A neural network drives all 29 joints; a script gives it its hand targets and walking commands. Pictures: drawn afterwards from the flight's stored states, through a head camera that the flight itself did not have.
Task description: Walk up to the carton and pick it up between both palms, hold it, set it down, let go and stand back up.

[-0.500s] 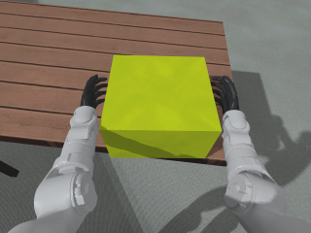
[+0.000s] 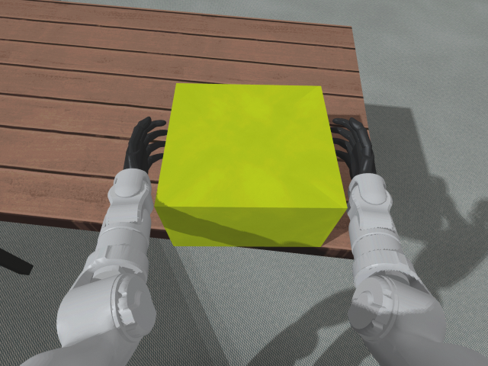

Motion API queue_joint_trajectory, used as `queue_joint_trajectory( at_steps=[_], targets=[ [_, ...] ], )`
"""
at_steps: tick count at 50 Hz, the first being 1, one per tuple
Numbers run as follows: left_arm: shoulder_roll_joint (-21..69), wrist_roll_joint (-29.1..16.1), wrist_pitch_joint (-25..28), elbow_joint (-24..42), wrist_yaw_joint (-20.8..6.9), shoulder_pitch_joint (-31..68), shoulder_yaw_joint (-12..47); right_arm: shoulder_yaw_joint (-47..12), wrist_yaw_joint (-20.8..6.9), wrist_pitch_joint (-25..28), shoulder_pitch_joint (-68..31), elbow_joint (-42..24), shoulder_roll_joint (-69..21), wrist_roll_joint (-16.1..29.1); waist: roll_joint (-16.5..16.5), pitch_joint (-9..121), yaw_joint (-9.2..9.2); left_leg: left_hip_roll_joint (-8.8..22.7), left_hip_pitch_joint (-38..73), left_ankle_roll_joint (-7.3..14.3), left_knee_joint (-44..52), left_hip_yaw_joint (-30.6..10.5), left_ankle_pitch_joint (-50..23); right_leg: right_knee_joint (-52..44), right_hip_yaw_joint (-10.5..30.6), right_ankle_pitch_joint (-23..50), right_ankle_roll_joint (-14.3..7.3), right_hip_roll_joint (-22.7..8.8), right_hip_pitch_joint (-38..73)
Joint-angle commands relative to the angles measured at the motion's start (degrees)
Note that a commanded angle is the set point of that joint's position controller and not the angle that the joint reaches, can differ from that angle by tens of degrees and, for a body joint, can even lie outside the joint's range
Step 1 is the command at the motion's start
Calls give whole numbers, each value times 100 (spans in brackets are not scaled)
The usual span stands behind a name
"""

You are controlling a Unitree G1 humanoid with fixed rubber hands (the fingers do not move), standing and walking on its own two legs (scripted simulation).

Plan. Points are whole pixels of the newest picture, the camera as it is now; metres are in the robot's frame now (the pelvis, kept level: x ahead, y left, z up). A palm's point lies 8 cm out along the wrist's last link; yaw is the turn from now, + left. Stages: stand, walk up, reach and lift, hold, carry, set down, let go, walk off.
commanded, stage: set down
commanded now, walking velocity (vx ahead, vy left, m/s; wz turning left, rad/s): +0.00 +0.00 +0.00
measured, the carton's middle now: (248, 164) +0.47 +0.00 +0.01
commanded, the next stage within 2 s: none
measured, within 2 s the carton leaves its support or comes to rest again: neither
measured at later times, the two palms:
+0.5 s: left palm (138, 165) +0.42 +0.19 +0.06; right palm (360, 167) +0.42 -0.18 +0.06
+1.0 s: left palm (111, 167) +0.43 +0.24 +0.05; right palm (381, 160) +0.44 -0.23 +0.06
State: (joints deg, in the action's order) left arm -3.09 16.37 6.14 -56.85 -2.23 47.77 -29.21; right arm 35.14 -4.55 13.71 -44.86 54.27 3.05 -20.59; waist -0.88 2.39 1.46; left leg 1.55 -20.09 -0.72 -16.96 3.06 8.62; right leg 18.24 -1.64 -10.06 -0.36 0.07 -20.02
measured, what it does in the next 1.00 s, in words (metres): stands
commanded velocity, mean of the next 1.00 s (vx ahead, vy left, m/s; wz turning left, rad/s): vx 0.00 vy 0.00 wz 0.00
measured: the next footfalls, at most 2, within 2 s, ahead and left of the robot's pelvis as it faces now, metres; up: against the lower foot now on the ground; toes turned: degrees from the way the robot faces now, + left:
none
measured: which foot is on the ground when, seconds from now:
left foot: down 0.00-1.00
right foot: down 0.00-1.00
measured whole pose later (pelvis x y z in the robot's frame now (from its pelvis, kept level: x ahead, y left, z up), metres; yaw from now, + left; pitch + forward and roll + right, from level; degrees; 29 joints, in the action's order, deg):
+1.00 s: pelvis -0.02 +0.00 -0.03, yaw -1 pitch +25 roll -2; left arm -18.9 -18.8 18.4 -93.0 1.6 65.4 7.7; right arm -9.3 -1.8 16.1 -64.0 89.9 22.3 25.8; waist -0.4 14.1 2.1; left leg 4.1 -45.5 -1.6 -34.7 1.6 13.7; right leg 31.1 -2.8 -12.7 -1.2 1.9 -43.0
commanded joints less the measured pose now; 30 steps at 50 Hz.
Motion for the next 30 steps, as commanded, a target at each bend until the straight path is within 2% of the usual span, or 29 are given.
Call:
queue_joint_trajectory(
  at_steps=[1, 2, 5, 6, 8, 9, 11, 12, 13, 14, 16, 17, 18, 19, 21, 24, 26, 27, 28, 29, 30],
  targets=[
    [2152, 244, 60, 50, -369, 2576, 1028, -1396, -646, -65, -2390, 237, -2283, -291, -88, 2534, -23, 1, 1618, 66, -271, 291, -1959, 109, -393, 2291, 393, -59, 762],
    [2163, 230, 26, 4, -397, 2581, 1010, -1381, -626, -91, -2448, 155, -2277, -322, -135, 2643, -31, -12, 1482, 79, -263, 291, -1799, 93, -392, 2253, 392, -75, 790],
    [2273, 185, 71, 93, -401, 2605, 1082, -1383, -622, -30, -2501, 4, -2391, -334, -151, 2820, -22, -21, 1600, 73, -343, 289, -2058, 151, -420, 2321, 399, -35, 666],
    [2261, 211, 70, 97, -390, 2583, 1076, -1316, -629, -48, -2410, 89, -2327, -314, -109, 2728, -81, 6, 1690, 52, -329, 272, -2027, 126, -451, 2210, 373, -41, 580],
    [2253, 288, 49, 22, -398, 2545, 972, -1277, -651, -83, -2368, 232, -2361, -368, -165, 2610, -44, 16, 1702, 61, -322, 277, -1934, 56, -449, 2011, 373, -16, 522],
    [2241, 247, 41, 5, -413, 2550, 977, -1296, -658, -87, -2428, 60, -2365, -368, -226, 2588, -24, 13, 1602, 108, -277, 300, -1835, 56, -435, 2018, 391, -49, 570],
    [2259, 249, 43, 22, -423, 2467, 1002, -1328, -665, -82, -2352, 89, -2325, -307, -152, 2490, -45, -13, 1549, 108, -295, 276, -1939, 152, -422, 2222, 409, -50, 696],
    [2217, 266, 31, 36, -416, 2384, 930, -1328, -660, -107, -2292, 170, -2276, -318, -139, 2481, 17, -1, 1592, 98, -307, 262, -2034, 119, -418, 2181, 379, -28, 679],
    [2192, 274, 17, 44, -415, 2434, 940, -1340, -656, -137, -2295, 106, -2268, -292, -110, 2564, -48, 17, 1717, 111, -310, 252, -2043, 70, -431, 2086, 386, -30, 580],
    [2163, 293, 25, 112, -398, 2380, 968, -1375, -656, -134, -2254, 85, -2264, -262, -57, 2550, -20, -9, 1664, 99, -328, 266, -2026, 86, -403, 2075, 395, -41, 626],
    [2102, 324, 7, -25, -409, 2349, 892, -1229, -662, -159, -2260, 100, -2196, -375, -173, 2457, -62, 3, 1692, 93, -328, 254, -1940, 41, -436, 1978, 373, -30, 475],
    [2098, 322, 9, 17, -411, 2267, 857, -1275, -670, -172, -2235, 65, -2182, -310, -187, 2380, 9, 5, 1568, 118, -300, 275, -1828, 58, -378, 1876, 368, -33, 582],
    [2077, 340, -18, -6, -423, 2286, 838, -1284, -666, -217, -2226, 118, -2194, -364, -254, 2327, -55, -3, 1545, 123, -259, 243, -1795, 54, -402, 1911, 386, -32, 574],
    [2034, 346, -19, -73, -444, 2361, 777, -1197, -660, -239, -2232, 29, -2209, -392, -271, 2314, -45, -20, 1536, 162, -247, 276, -1698, 54, -395, 1851, 418, -48, 603],
    [1952, 317, 36, 82, -427, 2350, 780, -1238, -634, -211, -2210, -36, -2171, -369, -201, 2453, -57, -54, 1462, 146, -271, 289, -1772, 126, -396, 2063, 437, -31, 663],
    [1575, 305, 80, 134, -301, 2414, 778, -1094, -558, -234, -2122, 74, -1796, -318, -22, 2529, -84, -42, 1539, 87, -320, 297, -1802, 93, -384, 1843, 338, -13, 609],
    [1197, 222, 86, 49, -210, 2330, 731, -1051, -488, -245, -2058, 92, -1355, -211, -80, 2510, -102, -33, 1505, 84, -365, 301, -1927, 105, -351, 2029, 378, -9, 494],
    [913, 193, 117, 44, -130, 2256, 647, -1067, -435, -220, -2017, 108, -1114, -80, -90, 2591, -34, -27, 1577, 69, -400, 278, -2028, 141, -345, 2085, 388, -8, 497],
    [592, 93, 132, 13, -20, 2299, 696, -1028, -346, -233, -2025, 208, -696, 44, -10, 2664, -83, -25, 1514, 28, -418, 279, -2076, 148, -336, 2060, 337, 26, 450],
    [138, -101, 180, -9, 105, 2315, 772, -1201, -250, -235, -2063, 231, -323, 278, -148, 2768, 10, -25, 1352, 81, -450, 283, -2010, 150, -248, 2082, 360, 17, 447],
    [-327, -450, 232, -116, 284, 2407, 1065, -1378, -88, -229, -2165, 370, 294, 630, -137, 2926, -24, -16, 1209, 63, -511, 261, -1905, 182, -191, 2022, 343, 49, 291]
  ],
)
